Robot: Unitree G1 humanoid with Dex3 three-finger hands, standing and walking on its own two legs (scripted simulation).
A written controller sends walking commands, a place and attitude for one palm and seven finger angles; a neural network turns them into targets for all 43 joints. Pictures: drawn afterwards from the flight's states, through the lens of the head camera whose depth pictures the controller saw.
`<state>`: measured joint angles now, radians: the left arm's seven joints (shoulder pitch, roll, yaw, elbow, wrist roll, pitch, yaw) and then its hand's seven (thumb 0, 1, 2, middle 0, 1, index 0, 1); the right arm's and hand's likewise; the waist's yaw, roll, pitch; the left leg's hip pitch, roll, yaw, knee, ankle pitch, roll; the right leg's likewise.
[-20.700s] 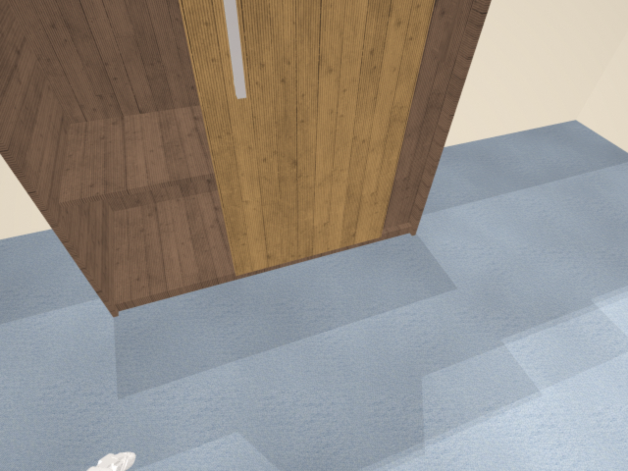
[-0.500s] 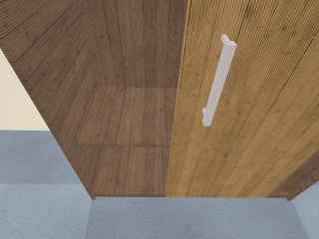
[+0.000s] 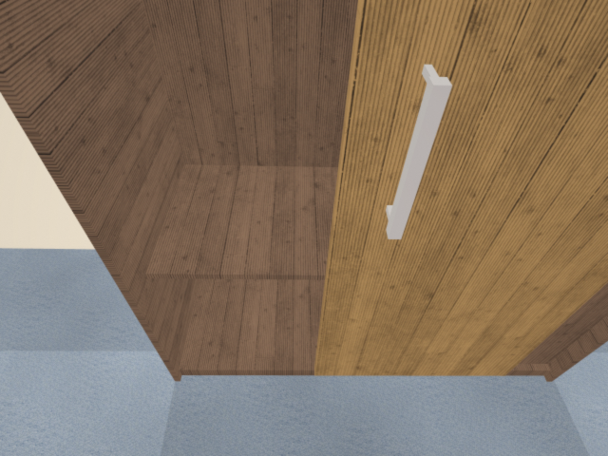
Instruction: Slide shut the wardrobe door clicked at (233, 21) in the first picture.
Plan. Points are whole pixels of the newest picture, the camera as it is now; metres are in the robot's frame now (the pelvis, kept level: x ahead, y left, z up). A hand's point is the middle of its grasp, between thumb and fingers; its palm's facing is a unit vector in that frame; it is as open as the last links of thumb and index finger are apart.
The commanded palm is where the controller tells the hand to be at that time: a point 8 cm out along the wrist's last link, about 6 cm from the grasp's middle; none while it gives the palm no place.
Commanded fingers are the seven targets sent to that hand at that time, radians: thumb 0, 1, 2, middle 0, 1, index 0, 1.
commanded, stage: look again from close up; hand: right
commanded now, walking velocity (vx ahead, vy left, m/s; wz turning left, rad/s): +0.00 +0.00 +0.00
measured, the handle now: (409, 162) +0.48 -0.12 +0.16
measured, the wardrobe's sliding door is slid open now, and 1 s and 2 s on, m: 0.44 0.44 0.44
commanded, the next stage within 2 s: raise the hand with hooked fingers in 0.82 s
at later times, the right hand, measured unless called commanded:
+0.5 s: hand out of the picture -0.05 -0.14 -0.18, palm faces +0.07 +0.99 -0.16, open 7.4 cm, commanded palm none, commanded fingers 0.00 -0.90 -0.90 0.20 0.30 0.20 0.30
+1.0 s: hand out of the picture -0.01 -0.16 -0.16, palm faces +0.13 +0.97 -0.21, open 7.3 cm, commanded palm +0.10 -0.20 -0.06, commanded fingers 0.00 -0.78 -0.85 0.21 0.38 0.21 0.38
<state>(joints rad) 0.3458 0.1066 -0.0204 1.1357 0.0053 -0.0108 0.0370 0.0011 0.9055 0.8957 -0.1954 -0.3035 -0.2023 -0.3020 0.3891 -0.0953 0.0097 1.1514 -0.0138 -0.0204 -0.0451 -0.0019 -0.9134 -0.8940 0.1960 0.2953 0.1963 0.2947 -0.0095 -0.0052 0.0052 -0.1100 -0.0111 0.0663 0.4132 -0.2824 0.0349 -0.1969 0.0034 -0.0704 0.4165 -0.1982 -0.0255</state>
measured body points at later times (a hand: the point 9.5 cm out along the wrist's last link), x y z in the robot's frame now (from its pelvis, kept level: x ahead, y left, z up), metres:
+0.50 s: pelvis +0.00 +0.00 +0.00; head +0.00 +0.01 +0.45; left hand -0.02 +0.20 -0.17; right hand -0.06 -0.19 -0.16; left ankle -0.04 +0.09 -0.74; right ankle +0.02 -0.10 -0.74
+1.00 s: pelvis -0.01 +0.00 +0.00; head +0.00 +0.01 +0.44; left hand -0.01 +0.22 -0.16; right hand -0.01 -0.21 -0.14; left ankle -0.03 +0.09 -0.74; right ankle +0.02 -0.10 -0.74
